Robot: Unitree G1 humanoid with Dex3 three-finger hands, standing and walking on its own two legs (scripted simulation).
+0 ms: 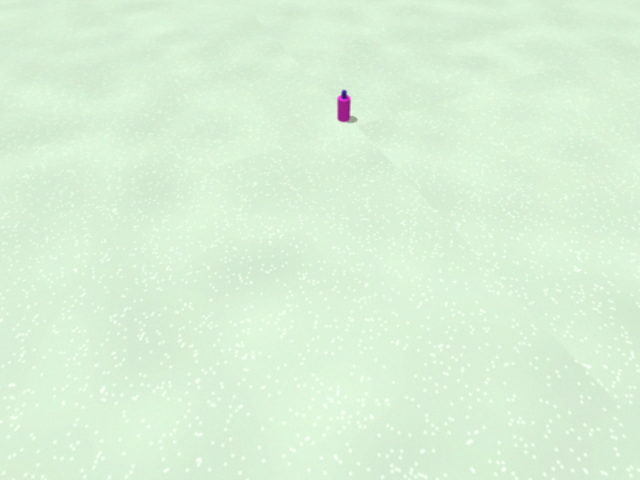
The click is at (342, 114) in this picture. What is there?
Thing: necked bottle
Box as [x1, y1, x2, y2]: [338, 90, 349, 121]
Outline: 345,90 343,90 342,94 338,97 338,119 341,121 345,121 349,118 349,96 346,94
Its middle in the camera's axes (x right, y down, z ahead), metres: +0.12 -0.77 +2.18
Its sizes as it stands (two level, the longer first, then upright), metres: 0.070 0.070 0.177
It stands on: the floor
